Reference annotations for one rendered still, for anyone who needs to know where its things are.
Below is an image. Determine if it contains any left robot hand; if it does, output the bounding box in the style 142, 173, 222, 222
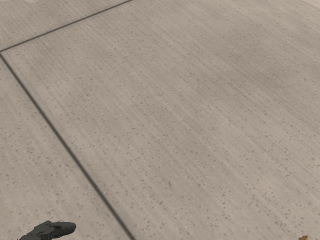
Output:
17, 220, 76, 240

